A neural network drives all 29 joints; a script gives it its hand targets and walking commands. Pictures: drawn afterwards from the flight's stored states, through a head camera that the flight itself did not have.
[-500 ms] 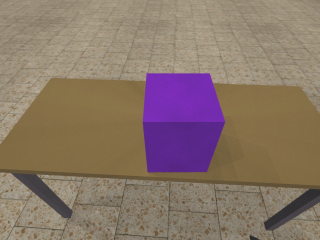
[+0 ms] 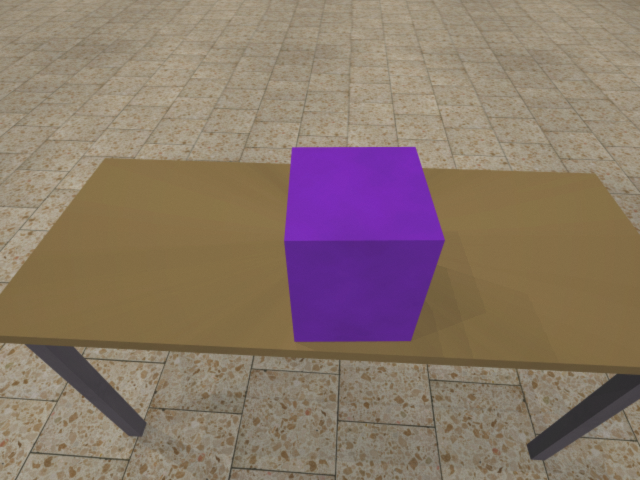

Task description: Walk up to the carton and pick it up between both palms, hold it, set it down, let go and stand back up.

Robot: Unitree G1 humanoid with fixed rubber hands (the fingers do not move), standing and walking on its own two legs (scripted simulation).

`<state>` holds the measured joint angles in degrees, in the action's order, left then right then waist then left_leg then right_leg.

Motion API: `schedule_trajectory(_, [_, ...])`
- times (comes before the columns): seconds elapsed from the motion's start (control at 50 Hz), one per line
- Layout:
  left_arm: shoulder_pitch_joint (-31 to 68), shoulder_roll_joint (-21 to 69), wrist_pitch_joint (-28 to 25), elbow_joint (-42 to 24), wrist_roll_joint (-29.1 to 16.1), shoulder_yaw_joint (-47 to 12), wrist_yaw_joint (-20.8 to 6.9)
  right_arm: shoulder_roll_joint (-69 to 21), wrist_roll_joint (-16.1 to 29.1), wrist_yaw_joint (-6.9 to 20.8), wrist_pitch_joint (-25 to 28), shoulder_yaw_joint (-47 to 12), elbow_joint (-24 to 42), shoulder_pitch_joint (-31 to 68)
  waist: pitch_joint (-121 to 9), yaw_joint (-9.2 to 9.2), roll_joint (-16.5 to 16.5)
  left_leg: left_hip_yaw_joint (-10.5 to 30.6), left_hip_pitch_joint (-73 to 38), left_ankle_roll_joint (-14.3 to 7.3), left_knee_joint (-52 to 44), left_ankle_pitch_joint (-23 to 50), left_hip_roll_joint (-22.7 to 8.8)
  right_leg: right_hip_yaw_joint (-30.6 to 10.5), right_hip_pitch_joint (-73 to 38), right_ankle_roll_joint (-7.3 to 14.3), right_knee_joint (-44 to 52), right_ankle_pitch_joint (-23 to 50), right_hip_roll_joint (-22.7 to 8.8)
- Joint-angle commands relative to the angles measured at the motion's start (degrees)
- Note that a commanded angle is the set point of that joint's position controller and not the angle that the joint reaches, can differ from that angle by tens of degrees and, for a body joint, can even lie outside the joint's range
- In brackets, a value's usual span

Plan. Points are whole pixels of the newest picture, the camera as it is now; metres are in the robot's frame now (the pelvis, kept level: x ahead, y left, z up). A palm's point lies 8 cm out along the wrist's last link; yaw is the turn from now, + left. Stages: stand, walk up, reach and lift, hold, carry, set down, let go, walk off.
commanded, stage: stand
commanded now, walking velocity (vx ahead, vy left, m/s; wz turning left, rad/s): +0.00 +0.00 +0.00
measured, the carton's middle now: (353, 247) +0.49 -0.03 +0.01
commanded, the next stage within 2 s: walk up in 0.40 s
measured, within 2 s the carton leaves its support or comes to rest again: neither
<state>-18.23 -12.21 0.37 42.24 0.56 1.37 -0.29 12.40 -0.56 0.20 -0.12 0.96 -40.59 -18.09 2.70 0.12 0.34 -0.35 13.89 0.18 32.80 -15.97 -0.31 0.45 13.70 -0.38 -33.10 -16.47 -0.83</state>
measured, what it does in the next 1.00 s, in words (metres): stands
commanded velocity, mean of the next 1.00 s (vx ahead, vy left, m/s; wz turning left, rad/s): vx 0.00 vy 0.00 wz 0.00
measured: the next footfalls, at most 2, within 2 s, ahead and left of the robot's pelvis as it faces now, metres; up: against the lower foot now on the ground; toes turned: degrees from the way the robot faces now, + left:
none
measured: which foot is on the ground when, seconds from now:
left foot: down 0.00-1.00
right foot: down 0.00-1.00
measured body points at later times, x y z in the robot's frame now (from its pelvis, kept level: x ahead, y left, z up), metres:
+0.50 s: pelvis +0.00 +0.00 +0.00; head +0.01 +0.00 +0.45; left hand +0.07 +0.25 -0.13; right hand +0.07 -0.25 -0.13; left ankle +0.02 +0.12 -0.73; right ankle +0.02 -0.12 -0.73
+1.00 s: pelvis +0.03 -0.01 +0.00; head +0.03 -0.01 +0.45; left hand +0.08 +0.24 -0.13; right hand +0.09 -0.27 -0.12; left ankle +0.02 +0.12 -0.73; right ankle +0.02 -0.12 -0.73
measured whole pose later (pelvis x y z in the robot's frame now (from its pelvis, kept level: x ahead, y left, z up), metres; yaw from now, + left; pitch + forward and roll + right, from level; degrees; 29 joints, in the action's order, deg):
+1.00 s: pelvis +0.03 -0.01 +0.00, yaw -1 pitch -2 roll +0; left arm -19.8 -12.8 0.7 45.7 0.5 0.7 0.1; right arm 13.5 -1.2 -1.0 0.2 0.3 -42.5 -19.6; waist 2.2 0.5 0.1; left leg -0.3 12.4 1.4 32.3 -18.0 -1.5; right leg 0.0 12.7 0.7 -33.1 -18.5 0.5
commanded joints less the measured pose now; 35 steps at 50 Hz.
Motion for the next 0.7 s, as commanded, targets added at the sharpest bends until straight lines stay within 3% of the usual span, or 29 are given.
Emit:
schedule_trajectory(0.0, [-0.4,-8.4,-1.6,-5.4,-0.2,2.2,0.4,7.9,0.0,-0.6,1.4,2.4,5.0,-0.4,2.1,-0.04,-0.4,5.7,2.8,-1.8,-8.6,-2.3,-4.1,-5.8,3.3,1.9,9.2,-2.3,-4.0])
schedule_trajectory(0.56, [-1.3,-8.9,-1.7,-2.3,-0.3,1.1,1.0,8.7,0.2,-1.1,1.7,1.4,0.9,-1.4,-0.6,0.01,-0.4,5.7,0.6,-1.7,-8.1,5.1,-4.5,-5.4,0.6,1.8,8.6,4.8,-4.2])
schedule_trajectory(0.58, [-3.3,-8.8,-1.3,-1.7,0.3,1.4,0.8,9.1,-1.2,-1.1,2.0,2.0,1.7,-3.4,-1.8,0.03,0.8,6.7,-0.2,-2.2,-9.3,-2.1,-5.0,-4.3,0.7,2.5,7.1,-0.6,-2.6])
schedule_trajectory(0.6, [-3.0,-8.2,-1.1,-1.7,0.4,1.4,0.8,10.0,-1.2,-1.2,2.0,2.3,1.8,-2.7,0.1,0.17,-0.6,7.9,1.3,-2.6,-10.7,-5.4,-5.6,-4.1,1.7,2.4,6.7,-1.9,-2.1])
schedule_trajectory(0.64, [-3.0,-7.9,-1.0,-1.9,0.5,1.5,0.6,10.4,-0.9,-1.3,2.0,2.5,2.4,-1.2,2.1,0.55,-2.0,8.9,4.5,-2.9,-12.1,-8.0,-6.4,-4.6,1.2,2.4,6.8,-1.6,-2.3])
schedule_trajectory(0.68, [-3.1,-8.4,-1.2,-1.9,0.3,1.7,0.6,9.9,-0.7,-1.3,2.0,2.3,2.7,-1.2,2.6,0.56,-1.9,7.9,4.9,-2.6,-11.4,-6.1,-5.8,-5.3,1.0,2.6,7.4,0.0,-2.7])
